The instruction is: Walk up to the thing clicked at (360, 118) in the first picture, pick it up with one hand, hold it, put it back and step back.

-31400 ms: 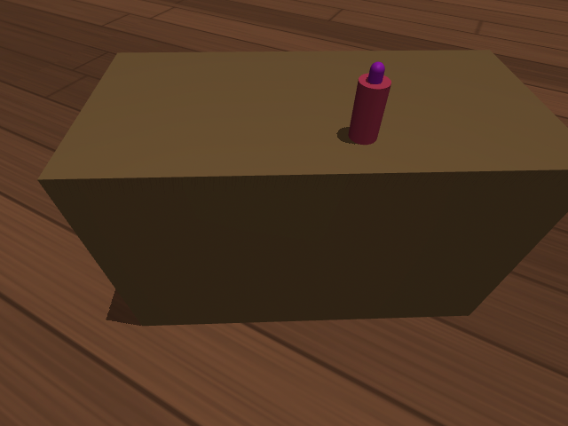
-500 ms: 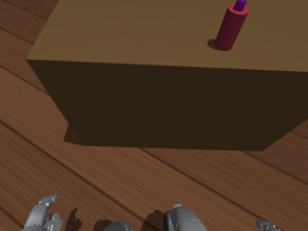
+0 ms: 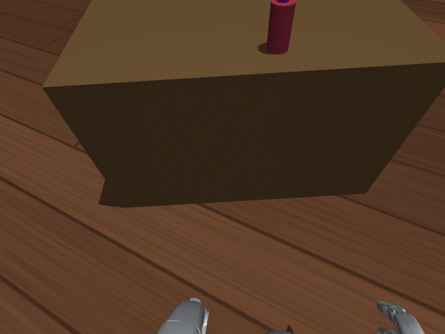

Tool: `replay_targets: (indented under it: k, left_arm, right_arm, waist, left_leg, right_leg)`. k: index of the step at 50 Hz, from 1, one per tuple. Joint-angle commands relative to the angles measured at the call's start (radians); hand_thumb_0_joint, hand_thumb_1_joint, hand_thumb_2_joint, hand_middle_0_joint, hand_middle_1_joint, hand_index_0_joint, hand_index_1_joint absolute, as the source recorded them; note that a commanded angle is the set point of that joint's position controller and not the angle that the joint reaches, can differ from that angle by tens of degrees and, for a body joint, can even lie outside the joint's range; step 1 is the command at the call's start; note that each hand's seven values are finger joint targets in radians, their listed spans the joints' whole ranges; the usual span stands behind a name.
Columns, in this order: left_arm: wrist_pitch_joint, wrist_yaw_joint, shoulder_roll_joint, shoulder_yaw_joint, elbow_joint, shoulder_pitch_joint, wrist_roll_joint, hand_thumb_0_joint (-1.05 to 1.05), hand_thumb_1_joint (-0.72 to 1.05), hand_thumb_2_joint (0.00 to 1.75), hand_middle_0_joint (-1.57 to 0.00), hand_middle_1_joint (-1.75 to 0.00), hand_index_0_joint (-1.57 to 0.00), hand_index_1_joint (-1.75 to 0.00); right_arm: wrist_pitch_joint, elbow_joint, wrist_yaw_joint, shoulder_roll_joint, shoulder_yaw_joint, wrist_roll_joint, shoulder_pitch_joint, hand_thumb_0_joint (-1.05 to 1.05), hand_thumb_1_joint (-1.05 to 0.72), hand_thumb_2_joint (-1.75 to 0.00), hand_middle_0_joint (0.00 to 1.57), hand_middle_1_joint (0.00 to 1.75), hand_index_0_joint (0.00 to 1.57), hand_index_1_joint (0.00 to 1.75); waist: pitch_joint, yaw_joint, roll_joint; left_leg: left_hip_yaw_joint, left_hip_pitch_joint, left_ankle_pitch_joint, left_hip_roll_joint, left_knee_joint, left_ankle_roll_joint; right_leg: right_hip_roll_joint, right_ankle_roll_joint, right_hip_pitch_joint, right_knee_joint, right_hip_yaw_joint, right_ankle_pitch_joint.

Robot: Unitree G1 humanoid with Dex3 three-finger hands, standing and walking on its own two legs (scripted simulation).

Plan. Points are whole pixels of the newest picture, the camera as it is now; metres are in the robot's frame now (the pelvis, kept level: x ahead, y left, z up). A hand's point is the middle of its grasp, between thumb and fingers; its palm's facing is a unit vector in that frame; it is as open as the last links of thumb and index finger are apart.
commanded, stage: step back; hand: right
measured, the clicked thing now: (281, 19) +0.93 -0.13 +0.08
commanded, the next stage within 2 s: stand in 1.70 s
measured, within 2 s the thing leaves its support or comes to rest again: neither
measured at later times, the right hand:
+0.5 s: hand out of the picture -0.02 -0.29 -0.13, palm faces -0.14 +0.89 -0.43, open 7.4 cm
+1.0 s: hand out of the picture -0.14 -0.28 -0.15, palm faces -0.12 +0.93 -0.34, open 7.4 cm
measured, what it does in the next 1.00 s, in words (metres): walks backwards: left foot, then right foot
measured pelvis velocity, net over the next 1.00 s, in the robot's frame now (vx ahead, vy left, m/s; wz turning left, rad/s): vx -0.22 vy -0.03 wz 0.10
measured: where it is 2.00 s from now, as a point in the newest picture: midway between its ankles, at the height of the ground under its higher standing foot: outside the picture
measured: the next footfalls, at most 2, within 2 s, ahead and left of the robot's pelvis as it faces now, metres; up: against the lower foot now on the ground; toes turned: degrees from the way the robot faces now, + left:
left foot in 0.24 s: -0.08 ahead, +0.11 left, +0.00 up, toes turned +5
right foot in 0.56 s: -0.18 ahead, -0.17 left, +0.00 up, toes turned +5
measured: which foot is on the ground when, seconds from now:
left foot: up 0.00-0.22, down 0.24-0.60, up 0.62-0.84, down 0.86-1.00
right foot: down 0.00-0.26, up 0.28-0.54, down 0.56-0.92, up 0.94-1.00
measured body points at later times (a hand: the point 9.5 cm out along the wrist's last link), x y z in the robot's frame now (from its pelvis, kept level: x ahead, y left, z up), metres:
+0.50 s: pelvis -0.15 -0.03 +0.00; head -0.10 -0.01 +0.45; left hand -0.08 +0.29 -0.12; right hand -0.02 -0.33 -0.10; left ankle -0.12 +0.10 -0.72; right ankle -0.20 -0.17 -0.67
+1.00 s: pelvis -0.22 -0.03 +0.00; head -0.21 -0.03 +0.45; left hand -0.20 +0.30 -0.11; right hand -0.13 -0.33 -0.12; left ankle -0.22 +0.09 -0.72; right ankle -0.22 -0.16 -0.70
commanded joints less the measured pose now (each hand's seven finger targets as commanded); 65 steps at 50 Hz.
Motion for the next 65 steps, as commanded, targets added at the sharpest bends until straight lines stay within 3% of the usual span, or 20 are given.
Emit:
replay_targets:
  k: [1,6,10,12,14,15,19,25,27,30,31,35,39,43,46,47,58,60,61,65]
  left_arm:
    - [-0.038,0.031,0.256,0.084,-0.141,-0.195,-0.001,0.0,0.9,0.9,-0.2,-0.3,-0.2,-0.3]
    - [-0.03,0.051,0.236,0.08,-0.134,-0.038,0.003,0.0,0.9,0.9,-0.2,-0.3,-0.2,-0.3]
    - [-0.014,0.054,0.256,0.071,-0.155,-0.077,-0.016,0.0,0.9,0.9,-0.2,-0.3,-0.2,-0.3]
    - [-0.003,0.044,0.241,0.051,-0.172,-0.125,-0.022,0.0,0.9,0.9,-0.2,-0.3,-0.2,-0.3]
    - [-0.003,0.047,0.21,0.045,-0.185,-0.139,-0.036,0.0,0.9,0.9,-0.2,-0.3,-0.2,-0.3]
    - [-0.002,0.057,0.235,0.059,-0.182,-0.179,-0.026,0.0,0.9,0.9,-0.2,-0.3,-0.2,-0.3]
    - [-0.002,0.04,0.228,0.056,-0.111,-0.087,-0.041,0.0,0.9,0.9,-0.2,-0.3,-0.2,-0.3]
    - [-0.06,0.032,0.196,0.035,-0.069,-0.072,-0.026,0.0,0.9,0.9,-0.2,-0.3,-0.2,-0.3]
    - [-0.085,0.041,0.175,0.034,-0.001,0.038,-0.023,0.0,0.9,0.9,-0.2,-0.3,-0.2,-0.3]
    - [-0.111,0.049,0.336,0.074,-0.009,-0.032,0.009,0.0,0.9,0.9,-0.2,-0.3,-0.2,-0.3]
    - [-0.108,0.052,0.402,0.084,-0.025,-0.085,0.009,0.0,0.9,0.9,-0.2,-0.3,-0.2,-0.3]
    - [-0.118,0.051,0.278,0.058,-0.003,-0.116,-0.011,0.0,0.9,0.9,-0.2,-0.3,-0.2,-0.3]
    - [-0.115,0.043,0.304,0.064,0.016,-0.032,-0.005,0.0,0.9,0.9,-0.2,-0.3,-0.2,-0.3]
    - [-0.093,0.03,0.285,0.042,0.004,-0.085,-0.009,0.0,0.9,0.9,-0.2,-0.3,-0.2,-0.3]
    - [-0.089,0.032,0.217,0.022,0.004,-0.114,-0.034,0.0,0.9,0.9,-0.2,-0.3,-0.2,-0.3]
    - [-0.09,0.034,0.278,0.039,0.012,-0.134,-0.022,0.0,0.9,0.9,-0.2,-0.3,-0.2,-0.3]
    - [-0.125,0.032,0.227,0.048,0.117,0.037,-0.014,0.0,0.9,0.9,-0.2,-0.3,-0.2,-0.3]
    - [-0.129,0.043,0.361,0.082,0.106,0.048,-0.001,0.0,0.9,0.9,-0.2,-0.3,-0.2,-0.3]
    - [-0.128,0.037,0.382,0.081,0.072,-0.033,0.003,0.0,0.9,0.9,-0.2,-0.3,-0.2,-0.3]
    - [-0.141,0.036,0.275,0.052,0.051,-0.108,-0.016,0.0,0.9,0.9,-0.2,-0.3,-0.2,-0.3]
  right_arm:
    - [-0.041,-0.036,-0.017,-0.165,-0.038,0.003,0.088,0.0,-0.9,-0.9,0.2,0.3,0.2,0.3]
    - [-0.065,-0.068,-0.023,-0.138,-0.019,-0.011,0.047,0.0,-0.9,-0.9,0.2,0.3,0.2,0.3]
    - [-0.072,-0.034,-0.013,-0.147,-0.033,-0.021,0.138,0.0,-0.9,-0.9,0.2,0.3,0.2,0.3]
    - [-0.069,-0.005,-0.012,-0.175,-0.052,-0.027,0.196,0.0,-0.9,-0.9,0.2,0.3,0.2,0.3]
    - [-0.059,-0.048,-0.002,-0.337,-0.078,-0.04,0.091,0.0,-0.9,-0.9,0.2,0.3,0.2,0.3]
    - [-0.062,-0.062,-0.005,-0.368,-0.084,-0.041,0.074,0.0,-0.9,-0.9,0.2,0.3,0.2,0.3]
    - [-0.064,-0.079,-0.016,-0.218,-0.04,-0.042,-0.037,0.0,-0.9,-0.9,0.2,0.3,0.2,0.3]
    - [-0.05,-0.05,0.004,-0.215,-0.053,-0.038,0.043,0.0,-0.9,-0.9,0.2,0.3,0.2,0.3]
    - [-0.032,-0.043,0.011,-0.218,-0.048,-0.03,-0.004,0.0,-0.9,-0.9,0.2,0.3,0.2,0.3]
    - [-0.033,-0.061,0.015,-0.109,-0.01,-0.025,0.031,0.0,-0.9,-0.9,0.2,0.3,0.2,0.3]
    - [-0.031,-0.058,0.001,-0.163,-0.034,-0.026,-0.045,0.0,-0.9,-0.9,0.2,0.3,0.2,0.3]
    - [-0.05,0.0,0.016,-0.156,-0.026,-0.006,-0.014,0.0,-0.9,-0.9,0.2,0.3,0.2,0.3]
    - [-0.065,-0.008,0.028,-0.145,-0.022,-0.024,-0.053,0.0,-0.9,-0.9,0.2,0.3,0.2,0.3]
    - [-0.088,0.053,0.035,-0.15,-0.046,-0.026,0.048,0.0,-0.9,-0.9,0.2,0.3,0.2,0.3]
    - [-0.104,0.061,0.03,-0.292,-0.079,-0.036,0.107,0.0,-0.9,-0.9,0.2,0.3,0.2,0.3]
    - [-0.104,0.062,0.033,-0.313,-0.087,-0.033,0.095,0.0,-0.9,-0.9,0.2,0.3,0.2,0.3]
    - [-0.083,0.032,0.034,-0.148,-0.035,-0.012,-0.002,0.0,-0.9,-0.9,0.2,0.3,0.2,0.3]
    - [-0.082,0.012,0.02,-0.067,-0.009,-0.012,0.003,0.0,-0.9,-0.9,0.2,0.3,0.2,0.3]
    - [-0.077,0.037,0.012,-0.155,-0.034,-0.022,0.02,0.0,-0.9,-0.9,0.2,0.3,0.2,0.3]
    - [-0.086,0.098,0.022,-0.148,-0.034,-0.016,0.095,0.0,-0.9,-0.9,0.2,0.3,0.2,0.3]
  waist:
    - [-0.047,-0.076,-0.17]
    - [-0.161,0.02,-0.22]
    - [-0.24,-0.013,-0.214]
    - [-0.242,-0.047,-0.122]
    - [-0.196,-0.038,0.196]
    - [-0.17,-0.08,0.226]
    - [-0.12,0.001,0.095]
    - [-0.188,-0.075,0.202]
    - [-0.217,-0.017,0.174]
    - [-0.145,-0.045,-0.139]
    - [-0.11,0.011,-0.179]
    - [-0.051,-0.04,-0.121]
    - [-0.053,0.015,-0.185]
    - [-0.091,-0.039,-0.16]
    - [-0.134,-0.077,0.133]
    - [-0.071,-0.085,0.106]
    - [-0.138,0.025,0.076]
    - [-0.113,0.049,-0.205]
    - [-0.057,0.024,-0.126]
    - [-0.021,-0.031,-0.095]
  left_leg:
    - [-0.042,0.039,0.04,-0.072,0.199,-0.008]
    - [0.031,-0.054,-0.078,-0.005,-0.118,-0.03]
    - [0.107,0.161,0.08,0.03,-0.501,0.007]
    - [0.044,0.319,0.33,0.073,-0.645,0.045]
    - [-0.348,0.332,0.594,0.417,-0.675,0.254]
    - [-0.434,0.181,0.591,0.5,-0.697,0.345]
    - [-0.09,0.207,0.682,0.296,-0.604,0.231]
    - [-0.07,0.422,0.363,0.259,-0.553,0.213]
    - [-0.021,0.368,0.354,0.243,-0.428,0.17]
    - [0.015,-0.063,-0.072,0.028,-0.194,0.025]
    - [-0.08,0.057,-0.11,0.079,-0.114,0.013]
    - [-0.03,0.059,0.046,0.023,-0.111,0.004]
    - [0.042,0.08,-0.002,0.048,-0.3,-0.008]
    - [0.122,0.361,0.113,0.014,-0.618,0.017]
    - [-0.451,0.424,-0.187,0.373,-0.795,0.221]
    - [-0.476,0.293,-0.291,0.399,-0.833,0.268]
    - [-0.032,0.123,0.165,0.167,-0.487,0.098]
    - [0.032,-0.119,-0.106,-0.031,-0.175,0.023]
    - [-0.019,-0.052,-0.116,0.052,-0.092,0.016]
    - [-0.026,0.027,0.04,0.076,-0.125,0.012]
  right_leg:
    - [-0.16,-0.127,-0.129,-0.281,0.111,0.199]
    - [-0.24,-0.193,0.283,-0.176,0.153,0.533]
    - [-0.243,-0.153,0.253,-0.05,0.131,0.613]
    - [-0.194,-0.081,0.073,0.006,0.1,0.405]
    - [0.058,0.008,-0.22,0.323,-0.057,-0.265]
    - [0.039,0.016,-0.148,0.493,0.056,-0.332]
    - [0.101,0.009,-0.178,0.605,0.098,-0.163]
    - [0.019,0.036,-0.083,-0.021,-0.041,-0.152]
    - [0.022,0.013,0.094,-0.389,-0.067,0.048]
    - [-0.268,-0.09,0.187,-0.363,0.425,0.022]
    - [-0.405,-0.227,-0.063,-0.387,0.537,-0.022]
    - [-0.219,-0.141,0.033,-0.263,0.186,0.338]
    - [-0.223,-0.143,0.099,-0.277,0.186,0.192]
    - [-0.183,-0.103,-0.024,-0.198,0.116,0.025]
    - [0.005,-0.005,-0.259,0.184,-0.091,-0.227]
    - [-0.03,-0.008,-0.209,0.256,-0.017,-0.252]
    - [0.012,-0.009,0.254,-0.273,-0.092,0.109]
    - [-0.342,-0.132,0.277,-0.471,0.442,-0.178]
    - [-0.438,-0.222,0.12,-0.48,0.52,-0.271]
    - [-0.263,-0.149,0.083,-0.393,0.184,0.106]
